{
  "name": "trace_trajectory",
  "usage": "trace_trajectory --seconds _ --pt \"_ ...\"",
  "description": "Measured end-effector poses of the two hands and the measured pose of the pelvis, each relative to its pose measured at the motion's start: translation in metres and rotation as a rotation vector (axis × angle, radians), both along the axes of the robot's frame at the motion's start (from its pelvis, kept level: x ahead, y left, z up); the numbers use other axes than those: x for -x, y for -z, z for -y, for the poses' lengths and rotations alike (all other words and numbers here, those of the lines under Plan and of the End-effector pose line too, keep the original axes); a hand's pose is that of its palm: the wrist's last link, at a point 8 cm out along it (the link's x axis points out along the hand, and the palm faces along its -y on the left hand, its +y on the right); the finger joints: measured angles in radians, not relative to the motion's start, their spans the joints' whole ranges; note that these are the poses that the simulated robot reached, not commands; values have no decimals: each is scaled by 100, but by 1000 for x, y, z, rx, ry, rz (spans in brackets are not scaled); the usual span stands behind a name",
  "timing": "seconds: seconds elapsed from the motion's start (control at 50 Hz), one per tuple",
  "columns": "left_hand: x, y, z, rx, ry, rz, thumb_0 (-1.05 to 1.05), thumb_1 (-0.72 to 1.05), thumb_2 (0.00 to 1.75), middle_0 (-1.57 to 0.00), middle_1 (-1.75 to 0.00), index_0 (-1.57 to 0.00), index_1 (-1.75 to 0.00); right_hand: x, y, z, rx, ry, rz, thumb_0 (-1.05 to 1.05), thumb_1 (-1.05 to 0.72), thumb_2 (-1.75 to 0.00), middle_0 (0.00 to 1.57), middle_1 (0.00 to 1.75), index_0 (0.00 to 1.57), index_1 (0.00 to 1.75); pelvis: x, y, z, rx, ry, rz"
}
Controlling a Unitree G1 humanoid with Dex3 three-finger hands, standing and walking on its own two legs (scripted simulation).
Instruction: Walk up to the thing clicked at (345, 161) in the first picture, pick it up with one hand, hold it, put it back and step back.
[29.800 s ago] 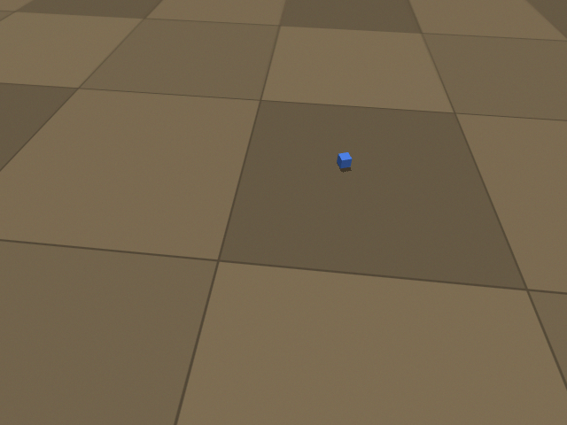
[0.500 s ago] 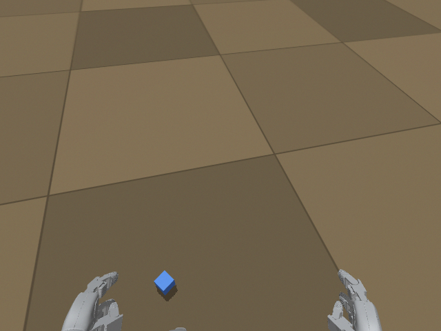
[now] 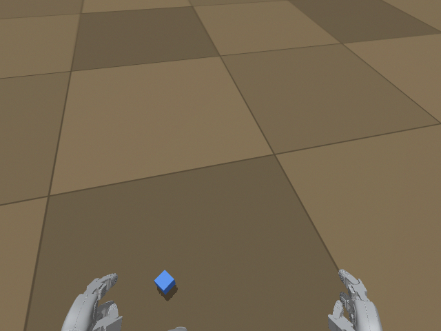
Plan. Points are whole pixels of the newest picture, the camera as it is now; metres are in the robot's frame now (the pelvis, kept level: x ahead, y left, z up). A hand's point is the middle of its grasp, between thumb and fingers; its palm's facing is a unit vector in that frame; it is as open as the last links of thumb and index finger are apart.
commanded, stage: home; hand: left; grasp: from above
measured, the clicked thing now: (165, 282) +0.42 +0.22 -0.69
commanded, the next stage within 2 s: stand in 0.04 s
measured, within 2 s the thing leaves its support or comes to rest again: neither
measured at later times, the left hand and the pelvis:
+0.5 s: hand out of the picture +0.08 +0.24 -0.11, palm faces +0.03 -0.94 -0.33, open 7.4 cm; pelvis +0.00 +0.00 +0.04, yaw +0 degrees
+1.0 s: hand out of the picture +0.03 +0.24 -0.10, palm faces +0.04 -0.95 -0.32, open 7.4 cm; pelvis -0.01 +0.00 +0.07, yaw +0 degrees
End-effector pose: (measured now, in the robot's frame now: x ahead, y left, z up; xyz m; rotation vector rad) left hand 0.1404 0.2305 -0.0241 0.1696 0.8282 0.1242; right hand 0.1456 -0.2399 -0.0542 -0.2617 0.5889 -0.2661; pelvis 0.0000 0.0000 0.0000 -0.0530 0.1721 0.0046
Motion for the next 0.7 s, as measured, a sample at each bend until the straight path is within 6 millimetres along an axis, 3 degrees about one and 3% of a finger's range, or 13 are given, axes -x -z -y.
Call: trace_trajectory --seconds 0.14,0.26,0.46,0.7 --pt "0 -1 1 1 -1 9 1 90 90 -20 -30 -20 -30 1 0 1 0 2 2 1 -90 -90 20 30 20 30 1 0 1 -1 0 2" --pt "-1 27 -19 -105 32 0 1 90 90 -21 -30 -20 -30 13 19 11 43 -150 -307 1 -90 -90 20 30 20 30 10 -14 2 -39 -3 107" --pt "58 47 -51 -129 -45 -235 1 90 90 -21 -30 -20 -30 49 14 33 -1 -51 -483 1 -91 -90 20 30 20 30 6 -35 -3 -49 1 172" --pt "103 46 -53 -98 -101 -388 1 90 90 -21 -30 -20 -30 72 10 23 -45 -4 -572 0 -91 -90 20 30 20 30 5 -56 -8 -50 1 229"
